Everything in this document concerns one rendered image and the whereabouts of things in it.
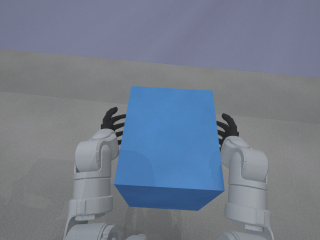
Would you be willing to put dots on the right robot forearm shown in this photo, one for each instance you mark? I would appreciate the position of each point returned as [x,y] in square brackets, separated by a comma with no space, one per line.
[248,185]

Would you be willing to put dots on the carton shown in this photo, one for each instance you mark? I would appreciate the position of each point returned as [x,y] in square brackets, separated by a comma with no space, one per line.
[169,155]

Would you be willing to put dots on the robot right upper arm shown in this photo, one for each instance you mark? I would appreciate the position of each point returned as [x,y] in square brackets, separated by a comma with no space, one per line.
[235,235]

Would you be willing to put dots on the robot left hand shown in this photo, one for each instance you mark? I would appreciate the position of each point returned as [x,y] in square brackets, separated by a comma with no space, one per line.
[108,122]

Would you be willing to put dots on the robot right hand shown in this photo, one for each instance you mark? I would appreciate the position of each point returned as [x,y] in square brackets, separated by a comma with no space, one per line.
[230,129]

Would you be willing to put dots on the left robot forearm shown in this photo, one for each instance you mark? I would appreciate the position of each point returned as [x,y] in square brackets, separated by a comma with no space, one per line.
[92,197]

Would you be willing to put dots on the robot left upper arm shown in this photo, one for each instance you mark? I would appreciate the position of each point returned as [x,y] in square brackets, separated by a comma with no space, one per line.
[93,231]

